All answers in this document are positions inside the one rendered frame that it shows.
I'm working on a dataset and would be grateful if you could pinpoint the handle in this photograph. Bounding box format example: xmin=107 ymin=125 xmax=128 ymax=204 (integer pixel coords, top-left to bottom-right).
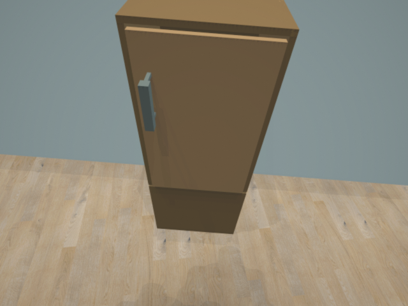
xmin=138 ymin=72 xmax=156 ymax=131

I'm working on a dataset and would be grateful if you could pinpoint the cupboard door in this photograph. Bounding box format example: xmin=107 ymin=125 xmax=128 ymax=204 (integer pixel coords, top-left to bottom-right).
xmin=125 ymin=27 xmax=288 ymax=193

